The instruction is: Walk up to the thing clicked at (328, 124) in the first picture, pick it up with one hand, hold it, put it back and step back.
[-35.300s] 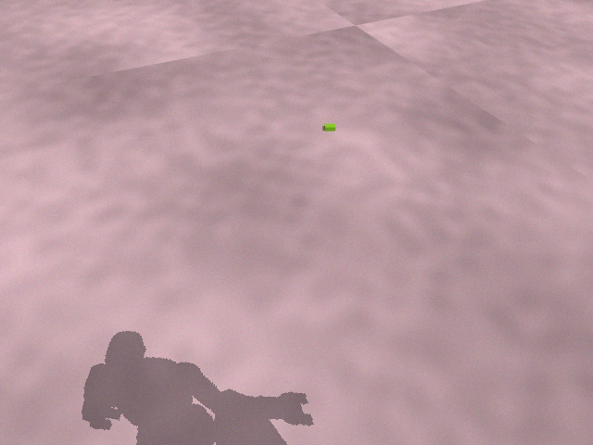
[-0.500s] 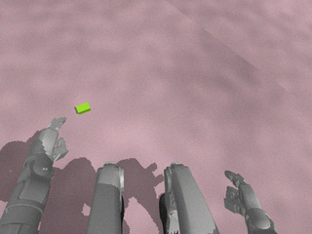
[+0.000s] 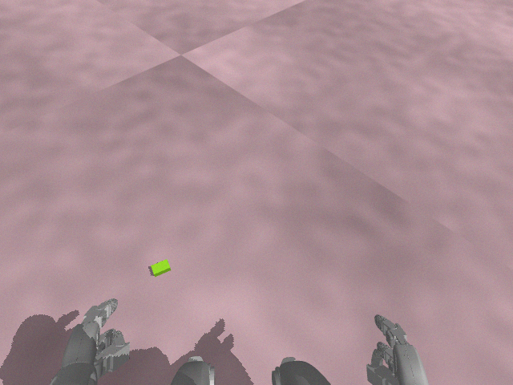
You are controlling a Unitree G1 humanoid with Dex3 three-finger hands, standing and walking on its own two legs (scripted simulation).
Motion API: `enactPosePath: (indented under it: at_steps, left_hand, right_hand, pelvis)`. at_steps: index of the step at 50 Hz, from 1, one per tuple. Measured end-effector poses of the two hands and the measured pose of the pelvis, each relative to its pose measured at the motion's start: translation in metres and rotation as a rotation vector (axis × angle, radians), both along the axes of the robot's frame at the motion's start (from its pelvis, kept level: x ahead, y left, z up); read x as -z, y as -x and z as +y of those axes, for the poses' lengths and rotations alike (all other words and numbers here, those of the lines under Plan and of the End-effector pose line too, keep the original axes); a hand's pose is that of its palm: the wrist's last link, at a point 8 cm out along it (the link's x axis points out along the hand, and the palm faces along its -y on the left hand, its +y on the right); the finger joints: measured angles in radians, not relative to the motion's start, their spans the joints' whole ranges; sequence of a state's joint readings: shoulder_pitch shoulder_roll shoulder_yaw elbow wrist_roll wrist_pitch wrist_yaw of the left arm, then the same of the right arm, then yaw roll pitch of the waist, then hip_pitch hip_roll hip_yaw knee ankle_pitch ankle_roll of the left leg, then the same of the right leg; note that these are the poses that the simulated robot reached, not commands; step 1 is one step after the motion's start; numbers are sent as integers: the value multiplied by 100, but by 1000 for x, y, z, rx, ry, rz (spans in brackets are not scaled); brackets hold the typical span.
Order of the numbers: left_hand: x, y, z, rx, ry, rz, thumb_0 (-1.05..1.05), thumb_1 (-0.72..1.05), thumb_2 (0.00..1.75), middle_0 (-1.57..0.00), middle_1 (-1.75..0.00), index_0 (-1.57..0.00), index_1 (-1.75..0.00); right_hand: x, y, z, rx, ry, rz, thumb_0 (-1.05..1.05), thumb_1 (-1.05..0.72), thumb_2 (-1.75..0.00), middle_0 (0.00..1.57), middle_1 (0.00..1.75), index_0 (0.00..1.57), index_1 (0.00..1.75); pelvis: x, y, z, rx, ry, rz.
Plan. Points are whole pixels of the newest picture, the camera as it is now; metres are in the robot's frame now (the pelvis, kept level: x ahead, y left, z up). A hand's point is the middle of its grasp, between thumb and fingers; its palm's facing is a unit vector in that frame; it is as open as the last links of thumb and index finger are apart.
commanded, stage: home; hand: left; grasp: from above
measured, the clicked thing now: (161, 267) +0.59 +0.27 -0.67
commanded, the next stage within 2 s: none
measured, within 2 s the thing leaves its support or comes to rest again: neither
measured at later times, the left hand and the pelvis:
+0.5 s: hand (109, 373) +0.17 +0.19 -0.02, palm faces +0.07 -0.98 -0.19, open 7.4 cm; pelvis +0.02 +0.00 +0.03, yaw +1 degrees
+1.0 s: hand (114, 368) +0.18 +0.18 -0.02, palm faces +0.06 -0.98 -0.20, open 7.4 cm; pelvis +0.02 +0.00 +0.03, yaw +1 degrees
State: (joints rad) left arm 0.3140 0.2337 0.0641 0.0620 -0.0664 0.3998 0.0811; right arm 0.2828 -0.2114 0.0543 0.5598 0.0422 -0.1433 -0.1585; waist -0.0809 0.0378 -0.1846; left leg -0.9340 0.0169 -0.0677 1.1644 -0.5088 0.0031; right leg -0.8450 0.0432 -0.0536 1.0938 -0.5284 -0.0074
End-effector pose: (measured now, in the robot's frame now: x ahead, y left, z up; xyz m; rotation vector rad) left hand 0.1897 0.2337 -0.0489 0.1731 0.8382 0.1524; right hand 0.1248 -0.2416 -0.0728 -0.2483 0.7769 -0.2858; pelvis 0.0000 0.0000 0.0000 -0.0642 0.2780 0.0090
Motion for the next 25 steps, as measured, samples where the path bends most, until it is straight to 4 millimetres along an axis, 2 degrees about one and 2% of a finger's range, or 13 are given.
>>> enactPosePath:
  at_steps: [6, 11, 18, 25]
  left_hand:
    - [-41, 13, 1, 0, 2, -30, 2, 90, 90, -20, -30, -20, -29]
    - [-59, 24, 2, 2, -1, -45, 1, 90, 90, -20, -30, -20, -29]
    - [-60, 34, 4, -3, 11, -28, 1, 91, 90, -20, -30, -20, -30]
    - [-55, 37, 3, -5, 20, -21, 2, 91, 90, -20, -30, -20, -30]
  right_hand:
    - [-30, -11, 0, 11, 16, -70, 1, -91, -89, 20, 30, 20, 30]
    - [-44, -29, 5, -11, 13, -143, 1, -91, -89, 20, 30, 20, 30]
    - [-56, -49, 14, -71, 10, -218, 1, -91, -89, 20, 30, 20, 30]
    - [-57, -52, 16, -104, 17, -225, 1, -91, -89, 20, 30, 20, 30]
  pelvis:
    - [-22, -16, 3, -3, -4, -53]
    - [-30, -21, 6, -8, -7, -87]
    - [-32, -19, 6, -16, -11, -110]
    - [-31, -16, 4, -19, -14, -115]
